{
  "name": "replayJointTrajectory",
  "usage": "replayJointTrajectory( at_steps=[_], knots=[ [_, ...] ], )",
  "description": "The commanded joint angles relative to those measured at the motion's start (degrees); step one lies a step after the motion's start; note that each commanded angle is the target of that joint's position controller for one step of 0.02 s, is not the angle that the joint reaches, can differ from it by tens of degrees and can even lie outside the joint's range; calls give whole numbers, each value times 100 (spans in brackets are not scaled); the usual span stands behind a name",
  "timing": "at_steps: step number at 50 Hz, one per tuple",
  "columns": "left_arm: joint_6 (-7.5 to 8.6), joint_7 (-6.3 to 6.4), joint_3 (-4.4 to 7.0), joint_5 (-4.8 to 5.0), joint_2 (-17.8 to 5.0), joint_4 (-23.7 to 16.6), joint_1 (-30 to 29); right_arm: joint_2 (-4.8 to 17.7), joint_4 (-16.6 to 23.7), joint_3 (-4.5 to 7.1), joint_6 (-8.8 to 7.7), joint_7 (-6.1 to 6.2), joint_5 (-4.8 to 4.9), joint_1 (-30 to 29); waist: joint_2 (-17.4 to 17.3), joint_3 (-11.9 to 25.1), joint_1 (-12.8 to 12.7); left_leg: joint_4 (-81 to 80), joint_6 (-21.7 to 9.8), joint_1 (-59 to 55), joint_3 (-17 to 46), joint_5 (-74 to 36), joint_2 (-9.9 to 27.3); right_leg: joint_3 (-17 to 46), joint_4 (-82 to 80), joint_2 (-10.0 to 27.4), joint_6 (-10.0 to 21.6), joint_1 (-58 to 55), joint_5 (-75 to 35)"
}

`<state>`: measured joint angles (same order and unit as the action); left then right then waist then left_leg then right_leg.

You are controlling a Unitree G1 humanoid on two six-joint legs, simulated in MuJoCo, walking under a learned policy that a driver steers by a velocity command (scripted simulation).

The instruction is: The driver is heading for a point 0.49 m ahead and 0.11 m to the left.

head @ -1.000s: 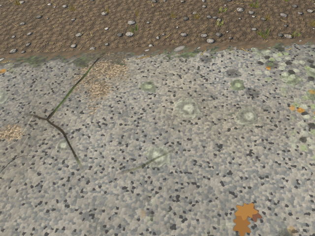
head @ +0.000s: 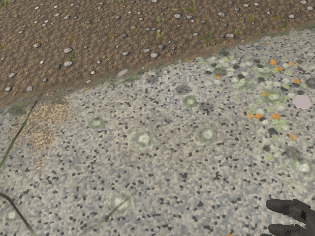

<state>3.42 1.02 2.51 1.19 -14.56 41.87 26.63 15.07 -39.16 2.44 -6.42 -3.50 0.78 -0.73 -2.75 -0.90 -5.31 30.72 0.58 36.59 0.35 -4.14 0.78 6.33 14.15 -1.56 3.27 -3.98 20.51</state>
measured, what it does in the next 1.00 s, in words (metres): walks ahead: left foot, then right foot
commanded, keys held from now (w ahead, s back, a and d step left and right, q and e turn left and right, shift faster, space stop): w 0.08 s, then w+q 0.34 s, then no key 0.58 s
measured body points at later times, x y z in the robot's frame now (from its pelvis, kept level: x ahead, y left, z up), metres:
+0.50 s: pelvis +0.30 +0.02 +0.00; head +0.34 +0.02 +0.45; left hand +0.53 +0.25 -0.06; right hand +0.34 -0.27 -0.12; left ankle +0.22 +0.12 -0.74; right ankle +0.49 -0.11 -0.71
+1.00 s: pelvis +0.44 +0.01 -0.01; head +0.44 +0.02 +0.44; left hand +0.51 +0.28 -0.13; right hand +0.62 -0.21 -0.11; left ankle +0.42 +0.15 -0.74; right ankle +0.49 -0.10 -0.74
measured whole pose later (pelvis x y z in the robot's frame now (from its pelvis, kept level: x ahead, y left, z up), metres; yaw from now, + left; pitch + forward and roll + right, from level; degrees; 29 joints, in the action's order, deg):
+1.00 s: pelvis +0.44 +0.01 -0.01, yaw +11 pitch -1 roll -1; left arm 1.6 -0.3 1.0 -1.4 -12.8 44.4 11.8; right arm 13.3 -43.0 1.4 1.6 1.2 -1.2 11.1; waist 0.4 -0.4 -1.1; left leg 32.8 1.6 15.9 3.2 16.6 1.5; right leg -1.5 29.9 -0.6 0.2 16.6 12.7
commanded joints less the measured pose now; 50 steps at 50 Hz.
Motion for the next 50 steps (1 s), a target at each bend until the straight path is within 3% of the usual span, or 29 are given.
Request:
replayJointTrajectory(
  at_steps=[1,3,4,5,6,7,8,10,12,16,19,23,25,27,28,29,30,31,32,34,36,38,41,43,44,45,46,47,50],
  knots=[
    [-21,66,333,19,-1082,-160,67,536,578,139,-139,-28,26,-778,1107,-470,132,-297,-189,-97,-72,152,-44,657,-144,1486,628,108,-2808],
    [-80,83,372,-33,-1171,-164,4,773,463,260,-118,42,10,-220,1258,39,436,-302,-418,-945,-353,654,-341,510,716,1377,490,-188,-5071],
    [-115,82,357,-57,-1161,-180,-88,966,297,362,-86,108,1,526,1201,598,848,-401,-613,-2039,-487,519,-423,287,1676,1151,352,-19,-5907],
    [-116,83,293,-128,-1044,-264,-161,1136,132,406,-37,166,-46,1563,1081,1394,1317,-7,-934,-3851,106,503,199,242,3029,1001,196,1016,-5060],
    [-53,63,81,-222,-236,-382,529,1640,-21,496,-16,191,-174,2314,-637,2387,1001,29,-1818,-6057,2682,948,1744,56,5439,21,-230,3113,-1214],
    [54,40,46,-46,-410,-318,717,1317,-223,431,-36,109,-68,2562,-1479,2876,1053,-1181,-2302,-6518,4854,1859,2180,497,6603,-438,-360,4117,1118],
    [140,-4,153,78,-862,-468,-29,990,-161,345,6,150,38,2030,-858,1746,1067,-1353,-1969,-5714,4051,2373,1896,405,6926,64,-316,4710,812],
    [301,-43,129,-29,-914,-714,-1034,762,-63,252,124,212,-37,1452,223,606,847,-1556,-1661,-3813,2654,1600,1374,-7,6253,539,-243,4541,15],
    [293,-71,146,-130,-805,-737,-970,663,14,208,124,222,-124,1269,91,327,489,-1854,-1674,-2889,2229,983,1034,-30,5686,760,-288,4086,-283],
    [213,-38,8,-246,-480,-899,-1264,876,-107,278,84,309,-6,1402,-69,49,399,-2144,-1758,-2030,1548,307,796,-308,4242,787,-576,3891,-586],
    [277,-77,-68,-212,-354,-1049,-2026,1038,-167,335,143,368,56,1617,-35,-10,677,-2026,-1471,-1735,1182,455,507,-385,2811,542,-656,3380,-1851],
    [343,-163,11,-135,-548,-1167,-2561,1070,-312,335,291,406,116,2129,-155,72,919,-1433,-1231,-2343,1453,356,649,-302,1785,245,-632,3084,-2410],
    [379,-188,103,-182,-677,-1164,-2474,1033,-351,323,368,438,75,2217,-273,262,839,-844,-998,-2769,1613,-30,716,-293,1450,163,-450,2812,-2307],
    [423,-172,190,-286,-762,-1038,-1928,808,-300,258,401,451,29,2146,-246,599,513,56,-662,-2701,1434,-537,348,-443,974,233,-135,1769,-2947],
    [437,-132,251,-395,-1066,-1038,-1335,512,-117,147,367,449,-91,2087,231,1292,263,1284,-403,-2118,1200,498,3,254,1335,1129,221,512,-4716],
    [332,-131,293,-422,-1271,-948,-993,151,-268,9,321,425,-106,3125,1813,2140,500,3147,16,-616,790,4074,-619,1914,1621,2595,1283,-1270,-6125],
    [232,-200,287,-225,-1057,-789,-707,639,-389,74,343,417,-6,3374,1821,2516,390,3903,92,-166,1027,4420,-450,2834,1297,2704,1484,-1303,-4752],
    [182,-208,231,-167,-834,-814,-902,921,-357,178,427,441,62,2817,1162,1831,273,4294,197,119,988,4030,-290,2340,1108,2387,1274,-760,-3976],
    [148,-205,145,-184,-636,-829,-1305,899,-236,181,516,478,36,2282,712,1359,328,4168,260,135,807,3662,-114,1809,975,2103,1094,-108,-3760],
    [133,-235,40,-256,-430,-771,-1928,684,-112,164,694,503,-41,1984,815,768,676,3316,321,-534,720,3277,259,1060,670,1699,952,1263,-3848],
    [121,-251,68,-313,-480,-689,-2214,383,-209,86,774,517,-63,2167,1100,702,866,2276,378,-1447,347,3069,170,358,524,1300,882,2019,-4239],
    [88,-217,103,-288,-572,-573,-2143,273,-232,34,769,516,-104,2074,1150,917,791,1479,379,-1920,236,2642,127,184,559,1281,951,1988,-4351],
    [-12,-174,93,-187,-620,-441,-2113,363,-256,61,814,483,-104,1936,1062,1000,792,415,249,-2618,119,1586,64,182,567,1292,878,2119,-2792],
    [-46,-185,1,-170,-424,-310,-1948,437,-157,68,841,472,-228,1661,874,682,789,-369,25,-3089,237,1046,119,132,535,983,411,2570,-780],
    [-41,-197,-48,-242,-310,-239,-1799,645,-30,92,839,498,-277,1527,557,539,694,-550,-156,-3223,705,826,532,36,688,769,85,2820,112],
    [-40,-212,-30,-290,-344,-220,-1464,1051,32,175,854,538,-213,1246,-205,270,310,-553,-424,-2750,900,1403,756,-330,817,341,-167,2811,425],
    [-74,-176,-36,-299,-337,-186,-1565,756,-36,139,844,511,-181,1146,-502,183,399,-754,-494,-1995,833,2662,600,-576,984,228,-314,2195,7],
    [-98,-141,-5,-267,-434,-178,-1715,527,-30,76,805,490,-209,1078,-421,-40,470,-827,-389,-1732,757,2936,438,-573,1086,227,-340,2063,-249],
    [-133,-71,21,-256,-426,-77,-1586,435,-88,42,654,483,-182,1118,-291,20,472,-569,-176,-1906,612,1925,329,-519,1189,300,-249,1949,-803]
  ],
)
